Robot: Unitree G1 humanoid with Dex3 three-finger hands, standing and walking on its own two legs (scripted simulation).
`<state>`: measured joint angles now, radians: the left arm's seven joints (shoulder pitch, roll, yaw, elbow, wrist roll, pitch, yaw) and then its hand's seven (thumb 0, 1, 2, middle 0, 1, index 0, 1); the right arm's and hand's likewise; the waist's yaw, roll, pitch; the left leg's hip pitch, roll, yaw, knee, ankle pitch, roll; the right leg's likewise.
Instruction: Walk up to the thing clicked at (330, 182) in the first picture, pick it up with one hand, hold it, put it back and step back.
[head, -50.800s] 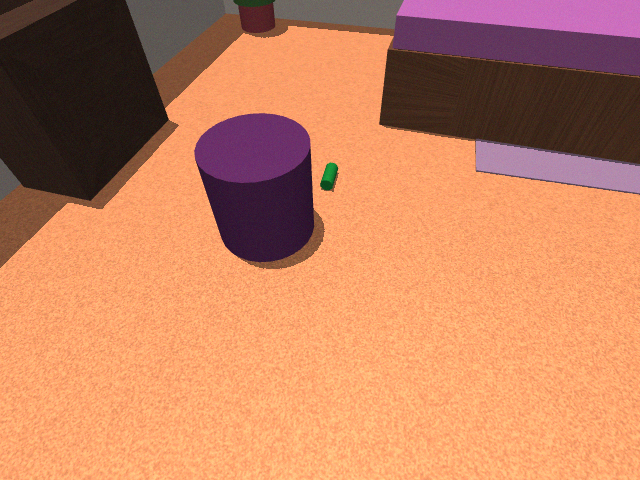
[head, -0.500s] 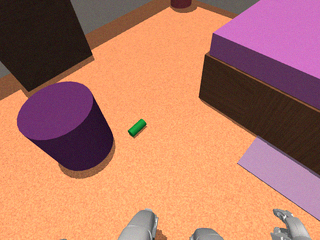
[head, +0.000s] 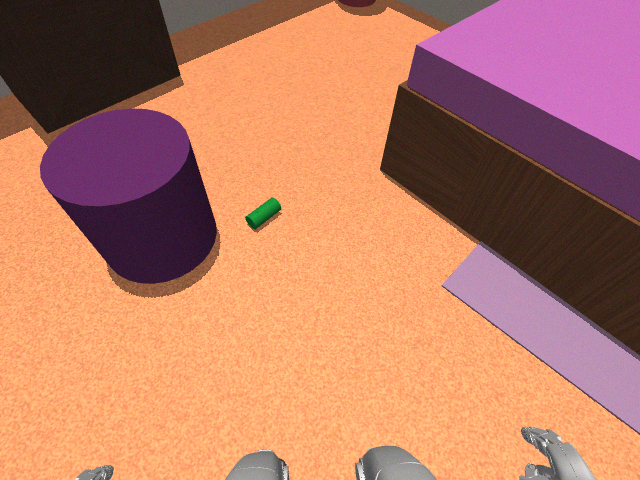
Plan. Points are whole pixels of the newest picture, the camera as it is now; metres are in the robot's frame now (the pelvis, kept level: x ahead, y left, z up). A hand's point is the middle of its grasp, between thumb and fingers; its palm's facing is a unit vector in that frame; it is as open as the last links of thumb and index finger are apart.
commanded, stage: step back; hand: left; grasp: from above
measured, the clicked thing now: (263, 213) +1.07 +0.21 -0.73
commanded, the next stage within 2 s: stand in 1.08 s
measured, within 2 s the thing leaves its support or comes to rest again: neither
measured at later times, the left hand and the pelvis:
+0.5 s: hand out of the picture -0.01 +0.27 -0.15, palm faces +0.02 -0.92 -0.39, open 7.4 cm; pelvis -0.07 -0.01 +0.00, yaw +0 degrees
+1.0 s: hand out of the picture +0.03 +0.27 -0.16, palm faces +0.03 -0.93 -0.37, open 7.3 cm; pelvis -0.03 +0.00 +0.00, yaw +1 degrees
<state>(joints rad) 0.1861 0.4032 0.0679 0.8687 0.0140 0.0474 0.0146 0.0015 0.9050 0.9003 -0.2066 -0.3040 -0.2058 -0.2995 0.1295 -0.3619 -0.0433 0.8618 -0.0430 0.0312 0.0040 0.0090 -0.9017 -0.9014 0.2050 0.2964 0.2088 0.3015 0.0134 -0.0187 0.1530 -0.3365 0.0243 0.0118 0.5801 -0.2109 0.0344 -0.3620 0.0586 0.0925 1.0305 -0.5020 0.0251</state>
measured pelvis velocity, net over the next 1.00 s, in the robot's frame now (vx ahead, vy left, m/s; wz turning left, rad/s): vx -0.03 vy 0.00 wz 0.01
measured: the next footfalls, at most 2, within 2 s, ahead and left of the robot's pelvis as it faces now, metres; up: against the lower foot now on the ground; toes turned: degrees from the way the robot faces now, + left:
right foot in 0.10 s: +0.00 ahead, -0.13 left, +0.00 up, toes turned -1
left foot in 0.36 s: +0.05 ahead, +0.13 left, +0.00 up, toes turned +2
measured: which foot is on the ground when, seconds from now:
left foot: down 0.00-0.12, up 0.14-0.34, down 0.36-1.00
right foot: up 0.00-0.08, down 0.10-1.00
